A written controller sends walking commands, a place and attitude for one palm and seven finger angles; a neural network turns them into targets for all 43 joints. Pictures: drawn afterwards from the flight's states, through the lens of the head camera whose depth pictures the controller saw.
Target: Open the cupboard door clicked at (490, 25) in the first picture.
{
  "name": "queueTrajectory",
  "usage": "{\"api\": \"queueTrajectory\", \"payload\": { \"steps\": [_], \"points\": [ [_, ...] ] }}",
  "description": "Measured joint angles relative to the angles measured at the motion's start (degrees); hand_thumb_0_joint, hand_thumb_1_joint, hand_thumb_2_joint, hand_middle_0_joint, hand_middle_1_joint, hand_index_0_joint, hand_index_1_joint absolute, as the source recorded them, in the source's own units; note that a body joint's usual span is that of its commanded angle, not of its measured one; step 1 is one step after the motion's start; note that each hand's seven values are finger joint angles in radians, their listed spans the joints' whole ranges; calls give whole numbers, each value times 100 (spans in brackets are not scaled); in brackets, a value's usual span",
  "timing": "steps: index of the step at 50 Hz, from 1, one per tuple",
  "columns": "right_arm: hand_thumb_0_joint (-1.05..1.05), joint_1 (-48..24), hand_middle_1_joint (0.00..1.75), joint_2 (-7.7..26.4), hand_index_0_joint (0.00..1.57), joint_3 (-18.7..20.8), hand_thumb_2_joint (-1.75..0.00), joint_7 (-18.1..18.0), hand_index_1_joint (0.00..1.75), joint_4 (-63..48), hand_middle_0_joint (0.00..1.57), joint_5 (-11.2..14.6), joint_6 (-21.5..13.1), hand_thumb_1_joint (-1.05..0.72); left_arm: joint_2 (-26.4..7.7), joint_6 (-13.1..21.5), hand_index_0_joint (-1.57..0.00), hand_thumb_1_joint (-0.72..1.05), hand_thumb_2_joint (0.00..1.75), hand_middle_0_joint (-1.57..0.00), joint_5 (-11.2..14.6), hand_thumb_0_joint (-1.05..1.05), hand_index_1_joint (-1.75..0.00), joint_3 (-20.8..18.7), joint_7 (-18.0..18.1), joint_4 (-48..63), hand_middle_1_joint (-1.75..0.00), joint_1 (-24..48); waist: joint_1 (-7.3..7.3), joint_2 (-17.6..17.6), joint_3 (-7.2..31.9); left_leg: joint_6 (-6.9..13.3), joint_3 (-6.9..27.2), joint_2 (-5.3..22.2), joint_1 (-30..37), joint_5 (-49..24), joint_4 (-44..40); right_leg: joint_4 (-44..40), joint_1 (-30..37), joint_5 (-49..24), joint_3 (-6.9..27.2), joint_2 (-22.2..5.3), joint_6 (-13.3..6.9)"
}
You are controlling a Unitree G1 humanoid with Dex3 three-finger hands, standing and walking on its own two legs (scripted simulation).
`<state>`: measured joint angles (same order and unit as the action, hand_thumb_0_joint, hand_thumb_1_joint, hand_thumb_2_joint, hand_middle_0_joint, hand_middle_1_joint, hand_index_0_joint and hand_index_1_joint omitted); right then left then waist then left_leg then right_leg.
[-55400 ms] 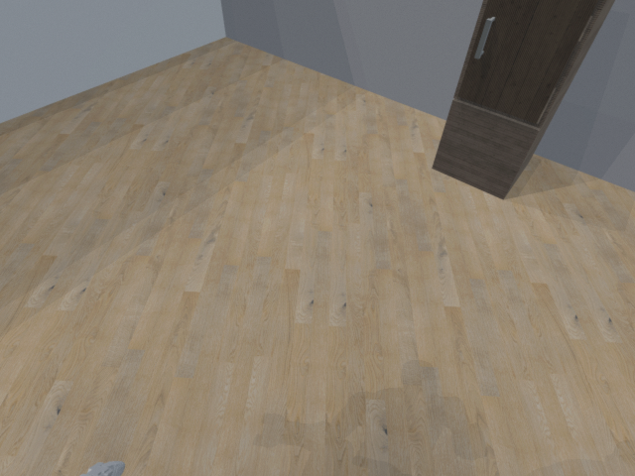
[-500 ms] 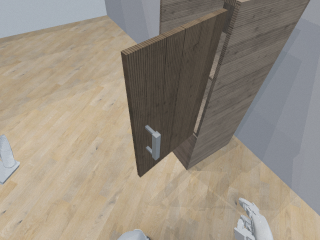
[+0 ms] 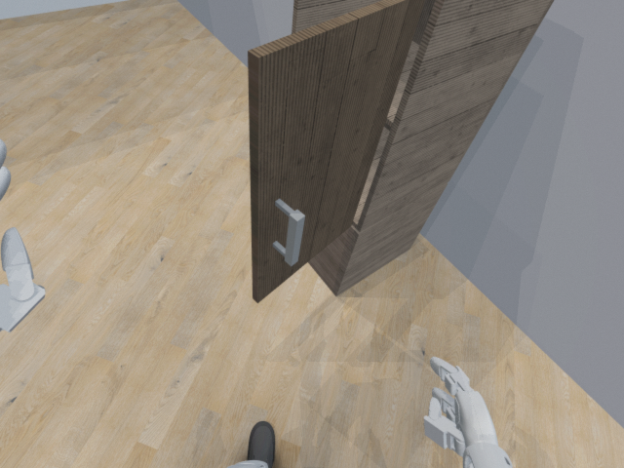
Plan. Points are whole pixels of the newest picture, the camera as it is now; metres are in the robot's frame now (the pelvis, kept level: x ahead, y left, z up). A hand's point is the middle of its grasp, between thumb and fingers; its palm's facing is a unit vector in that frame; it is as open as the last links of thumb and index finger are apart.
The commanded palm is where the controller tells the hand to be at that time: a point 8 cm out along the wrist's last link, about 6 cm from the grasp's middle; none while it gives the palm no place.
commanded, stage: stop stepping back and stand still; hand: left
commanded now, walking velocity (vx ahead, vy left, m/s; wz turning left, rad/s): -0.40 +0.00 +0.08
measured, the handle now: (286, 233) +0.50 +0.09 -0.08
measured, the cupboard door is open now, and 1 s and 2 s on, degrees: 100 100 100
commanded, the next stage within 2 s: let the arm hang, fingers relaxed in 0.92 s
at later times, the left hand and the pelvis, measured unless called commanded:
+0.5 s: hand (9, 437) +0.12 +0.23 +0.17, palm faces +0.37 -0.81 -0.45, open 7.4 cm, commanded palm +0.08 +0.28 +0.18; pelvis -0.07 -0.01 -0.01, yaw -3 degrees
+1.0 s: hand out of the picture +0.08 +0.26 +0.16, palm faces +0.46 -0.79 -0.41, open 7.4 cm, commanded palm none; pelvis -0.12 -0.01 +0.00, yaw -1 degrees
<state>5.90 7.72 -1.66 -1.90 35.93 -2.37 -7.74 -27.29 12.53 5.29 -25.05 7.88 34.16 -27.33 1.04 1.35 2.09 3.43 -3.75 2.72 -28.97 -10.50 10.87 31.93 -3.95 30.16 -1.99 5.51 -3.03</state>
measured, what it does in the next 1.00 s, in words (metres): walks backwards: right foot, then left foot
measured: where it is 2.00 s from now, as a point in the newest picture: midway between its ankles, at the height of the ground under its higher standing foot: outside the picture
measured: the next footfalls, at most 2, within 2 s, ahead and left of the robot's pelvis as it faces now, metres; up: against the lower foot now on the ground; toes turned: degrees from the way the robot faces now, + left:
right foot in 0.06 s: -0.13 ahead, -0.10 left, +0.00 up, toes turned -2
left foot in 0.20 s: +0.12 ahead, +0.08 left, +0.00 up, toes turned -1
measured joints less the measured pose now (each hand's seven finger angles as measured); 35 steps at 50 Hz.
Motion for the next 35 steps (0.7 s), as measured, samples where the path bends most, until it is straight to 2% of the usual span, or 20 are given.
{"api": "queueTrajectory", "payload": {
  "steps": [2,3,5,6,9,11,14,17,19,20,22,23,24,26,27,30,32,35],
  "points": [
    [1,-161,30,-29,21,-45,-90,41,30,-109,21,8,64,-90,-275,47,-21,89,90,-21,73,1,-30,-202,-47,80,-30,-51,-9,145,-97,-44,-187,-39,-217,-55,210,-763,159,-472,14,-106,-92],
    [1,-243,30,-32,21,-91,-90,51,30,-175,21,28,111,-90,-432,92,-21,89,90,-21,104,1,-30,-350,-46,148,-30,-123,26,299,-151,-86,-336,-87,-405,81,535,-1049,194,-575,141,-255,-106],
    [1,-232,30,111,21,-113,-90,26,30,-87,21,49,194,-90,-377,192,-21,89,90,-21,64,1,-30,-260,-87,123,-30,-193,-75,20,-283,-236,-116,5,-637,889,1335,-832,232,-304,95,-109,18],
    [1,-92,30,151,21,-104,-90,20,30,-21,21,85,244,-90,-367,184,-21,89,90,-21,55,1,-30,-194,-104,123,-30,-292,-111,-16,-260,-315,1,-43,-674,1348,1724,-723,291,-261,76,-108,67],
    [1,564,30,254,21,-99,-90,-58,30,97,21,188,412,-90,-336,86,-21,89,90,-22,-18,1,-30,-209,-93,103,-30,-798,-106,113,111,-370,86,-202,-307,1932,2663,-459,446,-104,194,-256,128],
    [1,948,30,385,21,-27,-90,-166,30,173,21,245,426,-90,-212,2,-21,89,90,-22,-78,1,-30,-188,-57,-146,-30,-791,-166,124,327,-165,91,-317,27,1880,2580,-275,494,45,186,-346,175],
    [1,1093,30,546,21,78,-90,-296,30,360,20,273,382,-90,114,-134,-21,89,90,-22,-113,1,-30,-134,36,-802,-30,-209,-199,118,254,-6,33,-429,143,1809,2478,154,352,91,145,-483,258],
    [2,1061,30,544,20,147,-90,-312,30,330,20,230,285,-90,325,-295,-21,89,90,-21,-117,1,-30,-137,91,-1075,-30,142,-352,64,72,-110,91,-448,206,1458,2010,97,132,-7,116,-397,133],
    [2,1103,30,524,20,182,-90,-253,30,217,20,239,251,-90,374,-309,-21,89,90,-21,-125,1,-30,-60,54,-909,-30,0,-506,-40,-9,-278,249,-432,119,1737,1987,-108,125,-257,-18,-319,53],
    [2,1139,30,507,20,194,-90,-212,30,192,20,252,248,-90,367,-284,-21,89,90,-21,-123,1,-30,-19,26,-726,-30,-204,-505,-40,-8,-351,290,-428,6,2022,2318,-177,118,-333,-14,-306,30],
    [2,1238,30,475,20,197,-90,-156,30,243,20,261,261,-90,335,-172,-21,89,90,-21,-150,2,-30,33,-6,-384,-30,-692,-375,42,102,-421,343,-425,-142,2380,3338,-287,103,-431,133,-312,6],
    [2,1298,30,464,20,195,-90,-155,30,277,20,268,251,-90,317,-97,-21,89,90,-21,-191,1,-30,50,-3,-293,-30,-856,-304,83,152,-411,314,-389,-74,2507,3546,-350,122,-473,204,-321,11],
    [2,1353,30,458,20,189,-90,-174,30,296,20,274,225,-90,292,-20,-21,89,90,-21,-239,1,-30,59,9,-267,-30,-927,-247,112,175,-387,261,-337,96,2529,3437,-386,144,-500,248,-334,25],
    [2,1414,30,511,20,183,-90,-238,30,286,20,277,124,-90,255,92,-21,89,90,-22,-286,1,-30,56,44,-365,-30,-823,-197,52,145,-287,237,-242,596,1940,2686,-241,113,-440,224,-329,77],
    [2,1378,30,546,20,204,-90,-272,30,296,20,287,75,-90,250,106,-21,89,90,-22,-282,1,-30,55,59,-474,-30,-661,-203,-13,101,-257,268,-247,759,2109,2429,-33,28,-357,177,-326,120],
    [2,1021,30,475,20,226,-90,-288,30,374,20,292,43,-90,279,4,-21,89,90,-22,-250,1,-30,19,91,-949,-30,-83,-204,21,-124,-227,215,-376,807,2233,2315,558,-277,-344,217,-457,275],
    [2,809,30,387,20,174,-90,-247,30,294,20,255,-18,-90,292,-110,-21,89,90,-21,-223,1,-30,-27,78,-1079,-30,7,-245,4,-187,-252,182,-381,792,2022,2155,523,-430,-266,262,-453,319],
    [2,667,30,284,20,86,-90,-191,30,81,20,253,-42,-90,371,-178,-21,89,90,-21,-229,1,-30,64,18,-979,-30,-208,-387,-186,-235,-297,330,-303,738,1898,1986,120,-402,-647,100,-339,90]
  ]
}}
